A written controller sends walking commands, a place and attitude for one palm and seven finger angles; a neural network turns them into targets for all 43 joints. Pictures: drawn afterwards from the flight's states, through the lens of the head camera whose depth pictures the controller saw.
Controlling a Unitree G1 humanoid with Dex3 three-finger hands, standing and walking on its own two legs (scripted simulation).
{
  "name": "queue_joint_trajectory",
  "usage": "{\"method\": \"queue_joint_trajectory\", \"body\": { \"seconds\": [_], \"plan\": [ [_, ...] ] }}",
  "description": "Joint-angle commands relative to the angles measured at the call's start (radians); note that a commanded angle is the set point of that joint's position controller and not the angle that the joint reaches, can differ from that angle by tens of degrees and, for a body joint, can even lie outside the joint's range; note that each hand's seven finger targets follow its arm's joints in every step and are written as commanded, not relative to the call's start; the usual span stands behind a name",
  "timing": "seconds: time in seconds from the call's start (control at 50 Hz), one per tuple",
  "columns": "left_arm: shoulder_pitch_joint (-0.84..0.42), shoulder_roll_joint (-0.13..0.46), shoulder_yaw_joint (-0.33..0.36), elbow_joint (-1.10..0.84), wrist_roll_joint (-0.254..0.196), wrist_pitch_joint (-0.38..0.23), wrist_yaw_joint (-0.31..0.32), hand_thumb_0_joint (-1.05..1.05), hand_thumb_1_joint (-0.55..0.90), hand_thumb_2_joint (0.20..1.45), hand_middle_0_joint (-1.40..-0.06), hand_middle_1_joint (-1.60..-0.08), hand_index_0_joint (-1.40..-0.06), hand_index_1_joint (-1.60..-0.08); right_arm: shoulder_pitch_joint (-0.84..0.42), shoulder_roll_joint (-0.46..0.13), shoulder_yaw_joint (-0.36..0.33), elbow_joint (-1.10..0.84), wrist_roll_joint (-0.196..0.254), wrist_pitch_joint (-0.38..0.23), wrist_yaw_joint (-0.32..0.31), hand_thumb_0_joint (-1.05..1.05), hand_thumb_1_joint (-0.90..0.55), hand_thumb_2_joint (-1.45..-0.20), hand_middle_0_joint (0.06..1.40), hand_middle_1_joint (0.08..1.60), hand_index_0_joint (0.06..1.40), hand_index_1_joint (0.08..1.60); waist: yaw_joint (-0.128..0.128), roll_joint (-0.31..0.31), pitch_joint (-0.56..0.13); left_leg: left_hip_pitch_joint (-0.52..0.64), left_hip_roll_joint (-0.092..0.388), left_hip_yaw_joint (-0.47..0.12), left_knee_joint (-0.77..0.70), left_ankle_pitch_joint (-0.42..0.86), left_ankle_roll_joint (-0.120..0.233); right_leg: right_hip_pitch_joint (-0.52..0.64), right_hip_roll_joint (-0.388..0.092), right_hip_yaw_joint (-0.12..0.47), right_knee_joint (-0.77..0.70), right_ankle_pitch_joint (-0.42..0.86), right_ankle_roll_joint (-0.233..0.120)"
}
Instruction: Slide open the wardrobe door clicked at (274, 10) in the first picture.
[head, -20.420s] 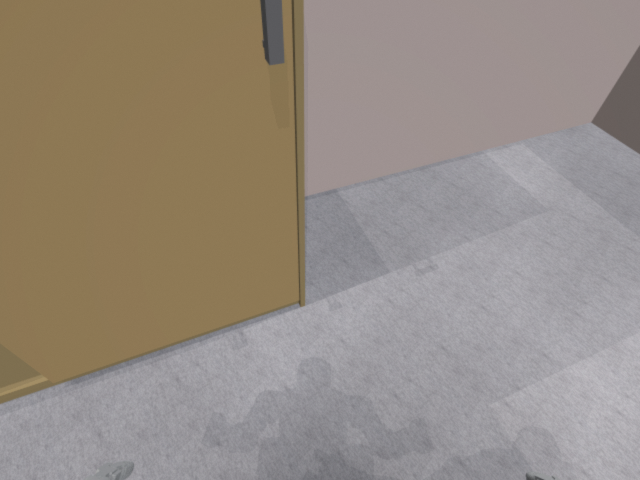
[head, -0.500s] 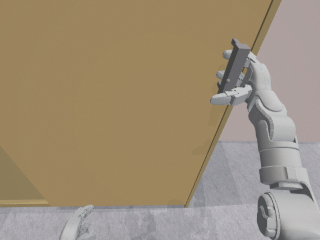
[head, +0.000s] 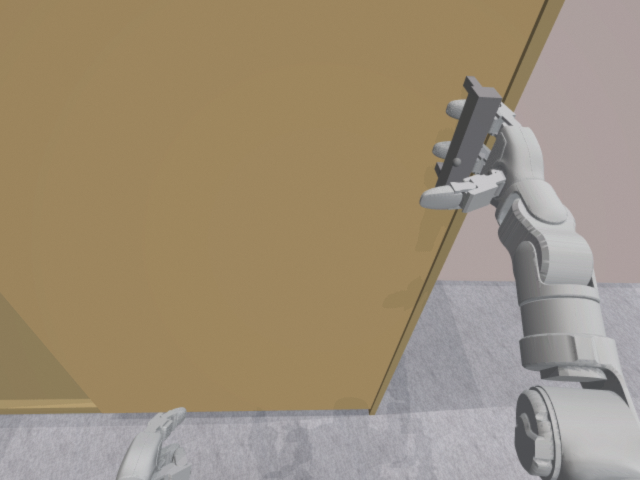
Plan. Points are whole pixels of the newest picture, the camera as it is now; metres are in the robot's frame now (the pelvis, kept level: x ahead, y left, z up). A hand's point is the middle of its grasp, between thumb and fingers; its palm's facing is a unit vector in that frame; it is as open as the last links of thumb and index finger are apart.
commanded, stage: grip the handle and tug to test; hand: right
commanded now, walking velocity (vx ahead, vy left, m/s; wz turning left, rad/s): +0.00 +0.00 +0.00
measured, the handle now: (459, 139) +0.48 -0.13 +0.23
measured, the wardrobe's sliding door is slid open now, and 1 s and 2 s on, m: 0.00 0.00 0.00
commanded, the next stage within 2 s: tug the door sideways, standing still in 1.32 s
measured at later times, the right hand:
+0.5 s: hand (459, 161) +0.42 -0.11 +0.24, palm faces -0.08 +1.00 +0.00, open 7.2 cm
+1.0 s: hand (457, 161) +0.42 -0.11 +0.24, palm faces -0.07 +1.00 -0.01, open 6.3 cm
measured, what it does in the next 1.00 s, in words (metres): stands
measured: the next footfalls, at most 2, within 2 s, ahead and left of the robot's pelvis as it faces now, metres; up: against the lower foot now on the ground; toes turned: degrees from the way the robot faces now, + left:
none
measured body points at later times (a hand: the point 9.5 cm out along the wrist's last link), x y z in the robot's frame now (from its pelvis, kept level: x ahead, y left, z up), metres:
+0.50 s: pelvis +0.01 +0.00 +0.00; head -0.01 +0.01 +0.45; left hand +0.16 +0.24 -0.10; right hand +0.42 -0.17 +0.24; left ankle +0.00 +0.08 -0.74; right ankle -0.03 -0.09 -0.74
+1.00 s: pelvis +0.01 -0.01 +0.00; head -0.01 +0.01 +0.45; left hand +0.16 +0.23 -0.09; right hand +0.42 -0.17 +0.24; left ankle +0.00 +0.08 -0.74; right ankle -0.03 -0.09 -0.74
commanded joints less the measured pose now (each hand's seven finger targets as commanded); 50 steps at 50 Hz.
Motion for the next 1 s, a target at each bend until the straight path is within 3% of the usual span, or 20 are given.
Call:
{"method": "queue_joint_trajectory", "body": {
  "seconds": [0.0,0.04,0.16,0.18,0.28,0.3,0.32,0.36,0.4,0.48,0.5,0.58,0.6,0.62,0.68,0.72,0.78,0.8,0.82,0.98],
  "plan": [
    [-0.121,0.1,0.035,-0.162,-0.005,-0.048,0.008,0.0,0.9,0.9,-0.2,-0.3,-0.2,-0.3,-0.486,-0.157,-0.05,-0.25,0.021,-0.078,0.026,0.0,0.22,-0.42,0.33,1.24,0.33,1.24,0.0,0.112,-0.317,0.152,0.051,-0.077,-0.022,0.388,-0.023,0.065,-0.04,0.06,-0.014,0.349,-0.006],
    [-0.119,0.102,0.035,-0.157,-0.005,-0.046,0.011,0.0,0.9,0.9,-0.2,-0.3,-0.2,-0.3,-0.497,-0.159,-0.051,-0.22,0.021,-0.073,0.029,0.0,0.127,-0.46,0.34,1.253,0.34,1.253,0.009,0.129,-0.286,0.137,0.051,-0.078,-0.031,0.365,-0.026,0.046,-0.037,0.056,-0.017,0.312,-0.012],
    [-0.123,0.102,0.035,-0.168,-0.005,-0.036,0.009,0.0,0.9,0.9,-0.2,-0.3,-0.2,-0.3,-0.439,-0.224,-0.108,-0.228,0.017,-0.069,0.031,0.0,-0.153,-0.58,0.37,1.293,0.37,1.293,-0.015,0.073,-0.299,0.166,0.056,-0.086,-0.028,0.389,-0.022,0.043,-0.038,0.049,-0.016,0.337,-0.007],
    [-0.126,0.1,0.033,-0.17,-0.006,-0.034,0.009,0.0,0.9,0.9,-0.2,-0.3,-0.2,-0.3,-0.452,-0.196,-0.079,-0.236,0.015,-0.068,0.035,0.0,-0.2,-0.6,0.375,1.3,0.375,1.3,-0.005,0.064,-0.289,0.155,0.056,-0.084,-0.03,0.384,-0.022,0.045,-0.038,0.047,-0.019,0.334,-0.008],
    [-0.131,0.099,0.036,-0.186,-0.005,-0.031,0.006,0.0,0.9,0.9,-0.2,-0.3,-0.2,-0.3,-0.414,-0.208,-0.099,-0.292,0.017,-0.068,0.03,0.0,-0.433,-0.7,0.4,1.333,0.4,1.333,-0.017,0.053,-0.326,0.175,0.054,-0.078,-0.018,0.415,-0.018,0.067,-0.042,0.051,-0.015,0.384,-0.002],
    [-0.131,0.099,0.036,-0.18,-0.006,-0.032,0.007,0.0,0.9,0.9,-0.2,-0.3,-0.2,-0.3,-0.432,-0.174,-0.067,-0.276,0.018,-0.064,0.033,0.0,-0.48,-0.72,0.405,1.34,0.405,1.34,-0.004,0.064,-0.306,0.153,0.052,-0.078,-0.023,0.405,-0.021,0.067,-0.043,0.05,-0.015,0.372,-0.003],
    [-0.123,0.102,0.039,-0.179,-0.005,-0.032,0.007,0.0,0.9,0.9,-0.2,-0.3,-0.2,-0.3,-0.416,-0.218,-0.111,-0.272,0.022,-0.061,0.026,0.0,-0.527,-0.74,0.41,1.347,0.41,1.347,-0.012,0.103,-0.316,0.172,0.051,-0.079,-0.023,0.403,-0.023,0.053,-0.045,0.053,-0.015,0.363,-0.004],
    [-0.131,0.105,0.041,-0.185,-0.004,-0.029,0.008,0.0,0.9,0.9,-0.2,-0.3,-0.2,-0.3,-0.378,-0.216,-0.113,-0.288,0.023,-0.058,0.029,0.0,-0.62,-0.78,0.42,1.36,0.42,1.36,-0.02,0.106,-0.322,0.183,0.05,-0.08,-0.022,0.414,-0.023,0.06,-0.046,0.049,-0.017,0.376,-0.006],
    [-0.137,0.1,0.038,-0.19,-0.006,-0.03,0.006,0.0,0.9,0.9,-0.2,-0.3,-0.2,-0.3,-0.391,-0.18,-0.085,-0.311,0.024,-0.056,0.03,0.0,-0.713,-0.82,0.43,1.373,0.43,1.373,-0.015,0.091,-0.318,0.178,0.051,-0.079,-0.019,0.427,-0.023,0.065,-0.044,0.048,-0.015,0.384,-0.006],
    [-0.133,0.104,0.039,-0.185,-0.005,-0.024,0.007,0.0,0.9,0.9,-0.2,-0.3,-0.2,-0.3,-0.385,-0.212,-0.105,-0.317,0.018,-0.044,0.025,0.0,-0.9,-0.9,0.45,1.4,0.45,1.4,-0.016,0.065,-0.305,0.164,0.05,-0.078,-0.024,0.416,-0.021,0.068,-0.046,0.048,-0.015,0.388,-0.002],
    [-0.133,0.103,0.038,-0.179,-0.005,-0.023,0.008,0.0,0.9,0.9,-0.2,-0.3,-0.2,-0.3,-0.407,-0.177,-0.07,-0.306,0.016,-0.038,0.027,0.0,-0.9,-0.9,0.45,1.4,0.45,1.4,-0.004,0.066,-0.291,0.15,0.049,-0.078,-0.026,0.411,-0.022,0.068,-0.046,0.046,-0.015,0.38,-0.003],
    [-0.126,0.105,0.039,-0.181,-0.003,-0.02,0.007,0.0,0.9,0.9,-0.2,-0.3,-0.2,-0.3,-0.411,-0.186,-0.075,-0.318,0.009,-0.028,0.019,0.0,-0.9,-0.9,0.45,1.4,0.45,1.4,-0.008,0.044,-0.315,0.153,0.049,-0.077,-0.019,0.426,-0.018,0.082,-0.045,0.051,-0.011,0.413,0.002],
    [-0.123,0.104,0.042,-0.179,-0.003,-0.019,0.009,0.0,0.9,0.9,-0.2,-0.3,-0.2,-0.3,-0.394,-0.216,-0.109,-0.302,0.009,-0.022,0.011,0.0,-0.9,-0.9,0.45,1.4,0.45,1.4,-0.013,0.075,-0.316,0.162,0.048,-0.076,-0.019,0.425,-0.02,0.07,-0.046,0.051,-0.01,0.408,0.002],
    [-0.125,0.103,0.04,-0.175,-0.003,-0.018,0.008,0.0,0.9,0.9,-0.2,-0.3,-0.2,-0.3,-0.409,-0.19,-0.082,-0.305,0.008,-0.02,0.012,0.0,-0.9,-0.9,0.45,1.4,0.45,1.4,-0.005,0.072,-0.307,0.156,0.049,-0.077,-0.022,0.427,-0.022,0.069,-0.045,0.046,-0.011,0.4,-0.001],
    [-0.123,0.107,0.04,-0.176,-0.004,-0.01,0.011,0.0,0.9,0.9,-0.2,-0.3,-0.2,-0.3,-0.377,-0.222,-0.115,-0.271,0.012,-0.013,0.011,0.0,-0.9,-0.9,0.45,1.4,0.45,1.4,-0.011,0.105,-0.286,0.16,0.049,-0.078,-0.03,0.409,-0.025,0.046,-0.045,0.046,-0.017,0.372,-0.004],
    [-0.12,0.106,0.04,-0.171,-0.004,-0.012,0.013,0.0,0.9,0.9,-0.2,-0.3,-0.2,-0.3,-0.43,-0.19,-0.079,-0.273,0.01,-0.014,0.013,0.0,-0.9,-0.9,0.45,1.4,0.45,1.4,0.003,0.098,-0.275,0.141,0.049,-0.074,-0.03,0.392,-0.024,0.049,-0.045,0.049,-0.019,0.361,-0.004],
    [-0.123,0.104,0.039,-0.177,-0.002,-0.01,0.012,0.0,0.9,0.9,-0.2,-0.3,-0.2,-0.3,-0.408,-0.234,-0.116,-0.293,0.006,-0.02,0.01,0.0,-0.9,-0.9,0.45,1.4,0.45,1.4,-0.014,0.071,-0.318,0.169,0.051,-0.077,-0.021,0.415,-0.019,0.065,-0.043,0.049,-0.015,0.393,-0.001],
    [-0.13,0.098,0.038,-0.183,-0.002,-0.014,0.01,0.0,0.9,0.9,-0.2,-0.3,-0.2,-0.3,-0.425,-0.184,-0.076,-0.324,0.006,-0.026,0.013,0.0,-0.9,-0.9,0.45,1.4,0.45,1.4,-0.008,0.049,-0.327,0.166,0.051,-0.077,-0.017,0.436,-0.018,0.081,-0.042,0.046,-0.011,0.418,0.0],
    [-0.128,0.096,0.039,-0.186,-0.002,-0.016,0.007,0.0,0.9,0.9,-0.2,-0.3,-0.2,-0.3,-0.41,-0.182,-0.083,-0.332,0.009,-0.029,0.011,0.0,-0.9,-0.9,0.45,1.4,0.45,1.4,-0.012,0.049,-0.336,0.169,0.05,-0.073,-0.011,0.448,-0.016,0.088,-0.044,0.05,-0.005,0.438,0.005],
    [-0.154,0.102,0.035,-0.206,-0.002,-0.005,0.004,0.0,0.9,0.9,-0.2,-0.3,-0.2,-0.3,-0.278,-0.219,-0.125,-0.384,0.02,-0.034,0.026,0.0,-0.9,-0.9,0.45,1.4,0.45,1.4,-0.033,0.095,-0.319,0.215,0.052,-0.078,-0.014,0.47,-0.021,0.057,-0.047,0.042,-0.019,0.419,-0.003]
  ]
}}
